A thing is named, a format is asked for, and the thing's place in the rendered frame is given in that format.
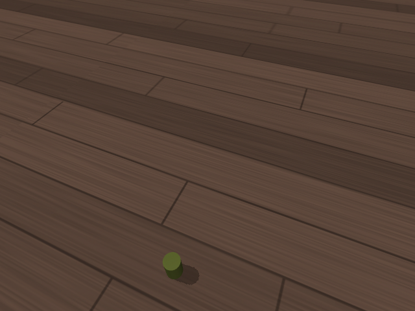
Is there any can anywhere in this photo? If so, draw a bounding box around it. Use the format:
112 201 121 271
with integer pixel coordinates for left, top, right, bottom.
163 252 183 279

